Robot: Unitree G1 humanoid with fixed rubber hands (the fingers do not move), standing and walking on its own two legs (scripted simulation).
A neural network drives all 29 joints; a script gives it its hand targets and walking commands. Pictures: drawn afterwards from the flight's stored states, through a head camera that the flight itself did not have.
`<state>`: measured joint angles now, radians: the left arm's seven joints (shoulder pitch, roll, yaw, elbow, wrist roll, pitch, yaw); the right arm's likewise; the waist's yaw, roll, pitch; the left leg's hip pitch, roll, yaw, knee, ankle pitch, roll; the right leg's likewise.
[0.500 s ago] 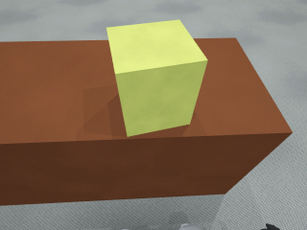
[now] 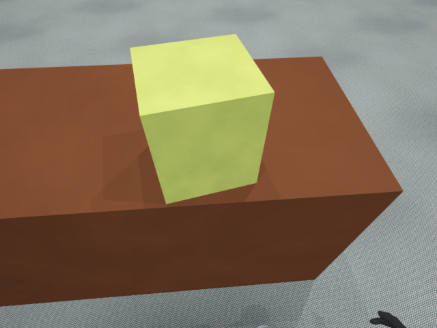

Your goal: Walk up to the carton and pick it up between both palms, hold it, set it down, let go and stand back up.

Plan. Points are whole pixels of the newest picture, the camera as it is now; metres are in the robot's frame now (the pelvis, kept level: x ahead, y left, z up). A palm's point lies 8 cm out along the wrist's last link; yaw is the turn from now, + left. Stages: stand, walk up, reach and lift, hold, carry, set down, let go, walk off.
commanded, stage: walk up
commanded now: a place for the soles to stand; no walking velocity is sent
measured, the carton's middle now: (199, 122) +0.51 +0.05 +0.09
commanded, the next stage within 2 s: stand in 0.74 s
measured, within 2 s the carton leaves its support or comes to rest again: neither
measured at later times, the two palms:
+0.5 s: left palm out of the picture +0.06 +0.33 -0.10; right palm out of the picture +0.09 -0.31 -0.08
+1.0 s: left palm out of the picture +0.06 +0.34 -0.10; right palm out of the picture +0.10 -0.29 -0.08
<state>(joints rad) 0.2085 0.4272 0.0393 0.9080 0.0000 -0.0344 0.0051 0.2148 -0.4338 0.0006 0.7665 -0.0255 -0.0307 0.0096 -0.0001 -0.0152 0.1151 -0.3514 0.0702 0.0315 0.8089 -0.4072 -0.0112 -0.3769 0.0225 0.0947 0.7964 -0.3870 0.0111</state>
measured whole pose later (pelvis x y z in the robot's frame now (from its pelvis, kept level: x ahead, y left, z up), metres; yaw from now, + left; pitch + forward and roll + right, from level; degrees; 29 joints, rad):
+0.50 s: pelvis -0.02 +0.01 +0.00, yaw +0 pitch -3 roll +0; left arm 0.19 0.43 0.03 0.95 0.00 -0.03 0.00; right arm 0.18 -0.42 0.00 0.82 -0.03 -0.02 0.01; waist 0.00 -0.01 0.09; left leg -0.35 0.06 0.03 0.77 -0.38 -0.01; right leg -0.37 0.02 0.09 0.76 -0.35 0.01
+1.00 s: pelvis -0.02 +0.01 +0.00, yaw +0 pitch -2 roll -1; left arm 0.18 0.43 0.02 0.97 0.00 -0.03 0.00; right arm 0.15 -0.41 0.00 0.83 -0.03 -0.01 0.01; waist 0.00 -0.01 0.09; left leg -0.35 0.06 0.03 0.76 -0.38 -0.01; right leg -0.36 0.02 0.09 0.73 -0.34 0.01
